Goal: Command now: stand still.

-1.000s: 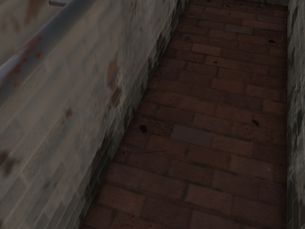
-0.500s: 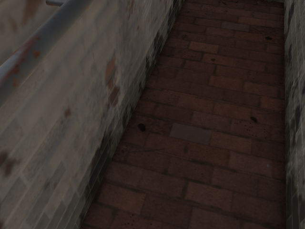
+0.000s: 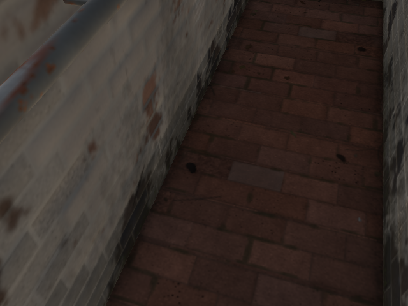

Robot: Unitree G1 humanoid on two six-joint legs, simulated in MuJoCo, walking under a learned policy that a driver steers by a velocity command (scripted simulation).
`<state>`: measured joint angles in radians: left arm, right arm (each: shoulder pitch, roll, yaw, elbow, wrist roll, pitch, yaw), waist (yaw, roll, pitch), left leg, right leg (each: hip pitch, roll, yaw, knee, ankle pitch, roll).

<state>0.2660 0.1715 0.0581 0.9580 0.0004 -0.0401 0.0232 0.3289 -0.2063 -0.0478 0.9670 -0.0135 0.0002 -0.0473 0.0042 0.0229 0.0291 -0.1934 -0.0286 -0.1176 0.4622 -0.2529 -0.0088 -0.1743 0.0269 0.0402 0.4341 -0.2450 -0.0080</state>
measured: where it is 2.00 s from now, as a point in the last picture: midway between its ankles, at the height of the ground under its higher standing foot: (271, 216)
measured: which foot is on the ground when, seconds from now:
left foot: down 0.00-0.84, up 0.86-1.00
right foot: down 0.00-0.34, up 0.36-0.82, down 0.84-1.00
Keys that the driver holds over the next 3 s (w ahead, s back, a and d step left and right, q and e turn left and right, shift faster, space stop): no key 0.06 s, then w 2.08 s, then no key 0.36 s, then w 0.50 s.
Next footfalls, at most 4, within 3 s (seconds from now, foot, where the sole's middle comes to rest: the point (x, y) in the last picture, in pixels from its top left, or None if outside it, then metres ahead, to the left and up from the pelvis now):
0.84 right None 0.46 -0.10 -0.78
1.20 left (198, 291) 0.56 0.07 -0.78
1.74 right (299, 210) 0.88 -0.31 -0.78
2.32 left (245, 151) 1.18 -0.13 -0.78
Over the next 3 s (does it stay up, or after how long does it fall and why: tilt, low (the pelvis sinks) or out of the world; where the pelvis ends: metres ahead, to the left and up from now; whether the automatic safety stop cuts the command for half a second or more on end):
stays up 1.20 -0.31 0.00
